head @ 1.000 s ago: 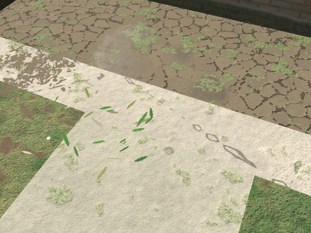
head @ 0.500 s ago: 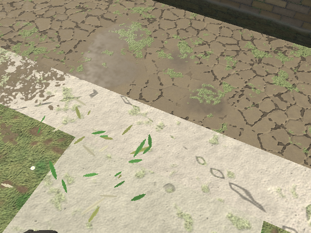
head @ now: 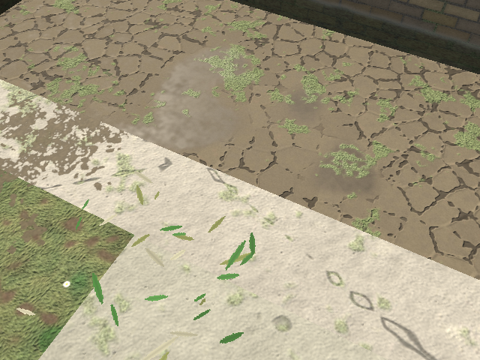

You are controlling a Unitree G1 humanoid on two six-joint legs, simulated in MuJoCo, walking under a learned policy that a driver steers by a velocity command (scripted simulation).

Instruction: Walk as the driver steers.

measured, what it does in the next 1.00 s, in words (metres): steps on the spot, turning right: left foot, then right foot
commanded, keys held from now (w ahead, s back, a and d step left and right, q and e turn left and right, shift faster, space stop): e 0.56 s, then no key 0.44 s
